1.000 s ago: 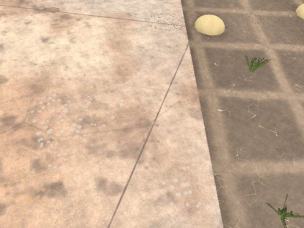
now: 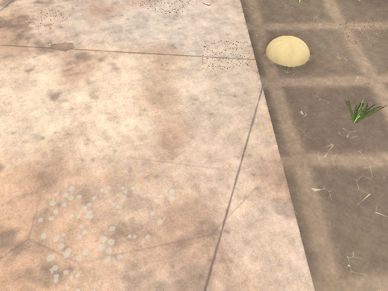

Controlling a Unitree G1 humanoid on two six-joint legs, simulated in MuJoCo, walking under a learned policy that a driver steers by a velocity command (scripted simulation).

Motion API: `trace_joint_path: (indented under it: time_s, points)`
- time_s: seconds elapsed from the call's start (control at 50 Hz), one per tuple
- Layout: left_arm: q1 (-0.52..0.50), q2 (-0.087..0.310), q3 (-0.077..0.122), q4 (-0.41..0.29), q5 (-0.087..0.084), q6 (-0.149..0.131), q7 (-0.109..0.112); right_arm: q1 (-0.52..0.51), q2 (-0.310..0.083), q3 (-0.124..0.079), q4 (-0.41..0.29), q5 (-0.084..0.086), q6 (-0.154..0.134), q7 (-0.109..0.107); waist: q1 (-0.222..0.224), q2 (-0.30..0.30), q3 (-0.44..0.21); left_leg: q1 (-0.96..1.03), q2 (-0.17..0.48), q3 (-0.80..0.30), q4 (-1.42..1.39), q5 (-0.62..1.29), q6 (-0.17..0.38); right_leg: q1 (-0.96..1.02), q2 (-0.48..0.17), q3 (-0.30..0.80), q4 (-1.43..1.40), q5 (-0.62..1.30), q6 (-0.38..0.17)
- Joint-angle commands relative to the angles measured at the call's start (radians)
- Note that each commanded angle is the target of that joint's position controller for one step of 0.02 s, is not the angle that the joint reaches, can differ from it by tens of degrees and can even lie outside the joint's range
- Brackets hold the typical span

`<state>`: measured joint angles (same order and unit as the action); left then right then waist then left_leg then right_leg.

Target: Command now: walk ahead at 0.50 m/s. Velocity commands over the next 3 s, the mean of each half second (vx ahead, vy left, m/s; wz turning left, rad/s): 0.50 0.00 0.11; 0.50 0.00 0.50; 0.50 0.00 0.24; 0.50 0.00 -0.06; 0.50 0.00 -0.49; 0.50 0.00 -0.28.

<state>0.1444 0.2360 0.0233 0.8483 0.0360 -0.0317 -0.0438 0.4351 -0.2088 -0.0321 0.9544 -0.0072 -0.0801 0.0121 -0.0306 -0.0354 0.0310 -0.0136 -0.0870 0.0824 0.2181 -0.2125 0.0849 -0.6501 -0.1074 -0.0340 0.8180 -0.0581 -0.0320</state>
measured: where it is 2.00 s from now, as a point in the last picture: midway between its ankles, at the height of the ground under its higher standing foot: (130, 164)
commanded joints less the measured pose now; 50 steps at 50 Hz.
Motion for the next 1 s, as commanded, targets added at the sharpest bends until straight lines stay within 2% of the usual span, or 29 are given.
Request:
trace_joint_path:
  time_s: [0.02, 0.08, 0.12, 0.14, 0.16, 0.18, 0.2, 0.22, 0.24, 0.26, 0.28, 0.32, 0.36, 0.42, 0.52, 0.62, 0.64, 0.68, 0.72, 0.74, 0.76, 0.78, 0.8, 0.82, 0.84, 0.88, 0.9, 0.94, 1.0]
  points:
    - [-0.116, 0.031, -0.002, -0.082, -0.007, -0.011, -0.002, 0.026, -0.140, -0.025, -0.028, 0.001, -0.017, -0.007, -0.003, 0.088, 0.070, -0.078, 0.271, -0.121, -0.102, 0.347, 0.117, 0.051, 0.025, -0.033, -0.130, 0.078, -0.001]
    - [-0.168, 0.045, 0.003, -0.103, -0.008, -0.014, 0.003, 0.061, -0.146, -0.025, 0.000, -0.007, -0.010, -0.016, -0.011, 0.084, 0.080, 0.037, 0.306, -0.128, -0.063, 0.436, 0.112, 0.050, 0.042, -0.027, -0.206, 0.046, -0.026]
    - [-0.162, 0.055, 0.009, -0.105, -0.006, -0.021, 0.007, 0.049, -0.155, -0.027, 0.009, -0.015, -0.004, -0.025, 0.002, 0.091, 0.068, 0.092, 0.315, -0.118, 0.007, 0.583, 0.100, 0.105, 0.074, -0.041, -0.247, -0.037, -0.052]
    - [-0.113, 0.063, 0.016, -0.090, -0.005, -0.024, 0.012, 0.038, -0.162, -0.028, 0.013, -0.018, -0.002, -0.028, 0.025, 0.098, 0.040, 0.101, 0.310, -0.105, 0.081, 0.710, 0.089, 0.186, 0.102, -0.051, -0.268, -0.080, -0.068]
    - [-0.007, 0.075, 0.025, -0.055, -0.006, -0.030, 0.018, 0.030, -0.170, -0.029, 0.018, -0.018, 0.002, -0.028, 0.070, 0.099, -0.014, 0.096, 0.294, -0.091, 0.213, 0.814, 0.077, 0.314, 0.136, -0.064, -0.306, -0.103, -0.089]
    - [0.161, 0.100, 0.039, 0.000, 0.003, -0.041, 0.026, 0.026, -0.163, -0.026, 0.019, -0.017, 0.005, -0.028, 0.139, 0.073, -0.105, 0.017, 0.252, -0.056, 0.412, 0.766, 0.056, 0.533, 0.139, -0.056, -0.357, -0.082, -0.121]
    - [0.340, 0.183, 0.062, 0.031, 0.026, -0.047, 0.041, 0.022, -0.126, -0.013, -0.016, -0.008, 0.003, -0.025, 0.196, -0.022, -0.237, -0.192, 0.202, -0.020, 0.718, 0.427, 0.036, 0.798, -0.088, 0.190, -0.358, -0.154, -0.176]
    - [0.359, 0.258, 0.082, 0.039, 0.024, -0.039, 0.043, 0.128, -0.034, 0.001, -0.029, 0.027, 0.004, -0.015, 0.134, -0.242, -0.337, -0.541, 0.007, -0.010, 1.056, -0.311, -0.005, 1.009, -0.342, 0.676, -0.481, -0.193, -0.317]
    - [0.285, 0.198, 0.074, 0.031, -0.016, -0.028, 0.037, 0.030, -0.148, -0.029, -0.023, 0.000, 0.009, -0.022, 0.133, -0.055, -0.249, -0.621, 0.060, -0.144, 1.108, -0.273, 0.013, 0.914, -0.279, 0.662, -0.528, -0.251, -0.282]
    - [0.184, 0.148, 0.058, 0.019, -0.022, -0.029, 0.036, -0.044, -0.142, -0.032, -0.049, 0.001, 0.003, -0.015, 0.091, -0.034, -0.111, -0.636, 0.102, -0.145, 1.080, -0.173, 0.018, 0.768, -0.246, 0.505, -0.554, -0.224, -0.251]
    - [0.135, 0.097, 0.046, 0.016, -0.016, -0.038, 0.031, -0.066, -0.120, -0.027, -0.047, 0.004, 0.001, -0.012, 0.065, 0.008, -0.050, -0.599, 0.132, -0.145, 1.032, -0.113, 0.016, 0.654, -0.207, 0.397, -0.594, -0.132, -0.216]
    - [0.114, 0.046, 0.031, 0.034, -0.018, -0.053, 0.037, -0.037, -0.087, -0.025, -0.026, -0.016, 0.028, -0.001, 0.014, -0.022, -0.009, -0.508, 0.162, -0.145, 0.960, -0.071, -0.003, 0.519, -0.137, 0.236, -0.643, -0.057, -0.151]
    - [0.156, 0.053, 0.031, 0.059, -0.019, -0.074, 0.037, -0.041, -0.071, -0.027, -0.023, -0.021, 0.049, 0.010, 0.001, -0.023, -0.002, -0.499, 0.157, -0.140, 0.949, -0.040, -0.016, 0.491, -0.125, 0.168, -0.672, 0.013, -0.143]
    - [0.203, 0.077, 0.037, 0.083, -0.018, -0.088, 0.039, -0.141, -0.072, -0.030, -0.051, -0.019, 0.065, 0.018, 0.006, -0.015, 0.039, -0.609, 0.172, -0.137, 0.894, 0.064, -0.033, 0.507, -0.115, 0.074, -0.710, 0.050, -0.133]
    - [0.245, 0.064, 0.028, 0.103, -0.014, -0.088, 0.046, -0.318, -0.054, -0.019, -0.106, -0.015, 0.055, 0.025, 0.039, -0.016, 0.073, -0.663, 0.169, -0.081, 0.654, 0.224, -0.041, 0.563, -0.088, -0.057, -0.712, 0.150, -0.111]
    - [0.335, 0.083, 0.034, 0.142, -0.009, -0.076, 0.069, -0.458, -0.046, -0.006, -0.169, -0.020, 0.049, 0.034, 0.079, -0.018, 0.099, -0.650, 0.150, 0.018, 0.450, 0.195, 0.002, 0.715, -0.131, -0.125, -0.669, 0.295, -0.107]
    - [0.340, 0.089, 0.036, 0.147, -0.007, -0.071, 0.073, -0.453, -0.048, -0.007, -0.174, -0.022, 0.049, 0.036, 0.074, -0.023, 0.096, -0.638, 0.139, 0.032, 0.430, 0.158, 0.018, 0.749, -0.139, -0.140, -0.638, 0.365, -0.105]
    - [0.320, 0.107, 0.041, 0.146, -0.005, -0.061, 0.080, -0.411, -0.060, -0.014, -0.172, -0.023, 0.049, 0.034, 0.041, -0.046, 0.061, -0.551, 0.087, 0.071, 0.399, 0.069, 0.059, 0.791, -0.151, -0.178, -0.523, 0.653, -0.095]
    - [0.300, 0.138, 0.052, 0.137, 0.000, -0.043, 0.081, -0.253, -0.097, -0.035, -0.130, -0.026, 0.045, 0.029, -0.026, -0.060, -0.041, -0.367, 0.009, 0.096, 0.372, -0.021, 0.108, 0.790, -0.152, -0.205, -0.259, 0.836, -0.086]
    - [0.291, 0.150, 0.055, 0.125, -0.006, -0.037, 0.079, -0.108, -0.130, -0.055, -0.088, -0.037, 0.036, 0.023, -0.089, -0.028, -0.125, -0.161, -0.005, 0.060, 0.299, 0.002, 0.145, 0.691, -0.136, -0.220, -0.034, 0.713, -0.064]
    - [0.290, 0.122, 0.046, 0.087, -0.009, -0.039, 0.072, 0.026, -0.226, -0.087, -0.068, -0.047, 0.034, 0.008, -0.137, 0.078, -0.239, 0.086, 0.199, -0.216, 0.264, -0.112, 0.209, 0.468, -0.105, -0.222, 0.278, 0.334, -0.033]
    - [0.282, 0.051, 0.040, 0.012, -0.028, -0.048, 0.049, -0.026, -0.303, -0.106, -0.091, -0.022, 0.048, 0.002, -0.064, 0.315, -0.306, 0.332, 0.438, -0.808, 0.102, -0.114, 0.376, 0.031, 0.157, -0.120, 0.643, -0.480, 0.033]
    - [0.150, 0.122, 0.048, -0.017, -0.018, -0.060, 0.045, -0.032, -0.290, -0.104, -0.090, -0.008, 0.063, -0.002, -0.093, 0.126, -0.239, 0.309, 0.420, -0.756, 0.050, -0.064, 0.349, -0.112, 0.107, 0.049, 0.664, -0.408, 0.019]
    - [0.100, 0.106, 0.042, -0.036, -0.029, -0.075, 0.040, -0.083, -0.242, -0.093, -0.090, -0.004, 0.063, -0.012, -0.067, 0.073, -0.125, 0.195, 0.403, -0.611, 0.048, 0.033, 0.316, -0.132, 0.054, 0.056, 0.607, -0.310, 0.011]
    - [0.121, 0.098, 0.040, -0.023, -0.029, -0.082, 0.043, -0.124, -0.191, -0.081, -0.089, -0.003, 0.057, -0.012, -0.014, -0.005, -0.048, 0.051, 0.357, -0.516, 0.032, 0.180, 0.269, -0.062, 0.019, 0.054, 0.498, -0.260, 0.013]
    - [0.151, 0.080, 0.038, -0.020, 0.004, -0.046, 0.042, -0.177, -0.147, -0.065, -0.099, 0.007, 0.040, -0.019, 0.048, 0.003, -0.030, -0.092, 0.263, -0.384, 0.015, 0.307, 0.220, 0.064, -0.011, 0.064, 0.390, -0.249, 0.037]
    - [0.156, 0.074, 0.038, -0.024, 0.013, -0.027, 0.038, -0.170, -0.146, -0.062, -0.100, 0.012, 0.029, -0.018, 0.058, 0.016, -0.036, -0.113, 0.242, -0.364, 0.011, 0.346, 0.218, 0.084, -0.011, 0.059, 0.359, -0.252, 0.050]
    - [0.126, 0.066, 0.036, -0.045, 0.015, -0.004, 0.032, -0.138, -0.176, -0.068, -0.094, 0.013, 0.016, -0.017, 0.060, 0.032, -0.026, -0.141, 0.211, -0.336, -0.004, 0.372, 0.214, 0.064, -0.008, 0.040, 0.294, -0.217, 0.072]
    - [-0.008, 0.075, 0.035, -0.102, 0.013, 0.003, 0.028, -0.074, -0.189, -0.070, -0.091, 0.010, 0.015, -0.015, 0.020, 0.059, 0.015, -0.138, 0.188, -0.341, -0.027, 0.354, 0.181, -0.013, -0.007, 0.025, 0.155, -0.099, 0.097]
Next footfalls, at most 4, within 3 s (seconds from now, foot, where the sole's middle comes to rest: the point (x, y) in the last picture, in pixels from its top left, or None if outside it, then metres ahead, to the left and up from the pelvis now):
0.18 right None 0.28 -0.11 -0.78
0.74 left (168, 275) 0.55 0.09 -0.78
1.30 right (170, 187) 0.91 0.09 -0.78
1.82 left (100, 161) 1.06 0.39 -0.78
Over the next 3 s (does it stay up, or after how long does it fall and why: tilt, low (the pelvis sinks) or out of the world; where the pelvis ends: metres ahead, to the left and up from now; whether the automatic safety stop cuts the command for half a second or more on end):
stays up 1.57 0.42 -0.02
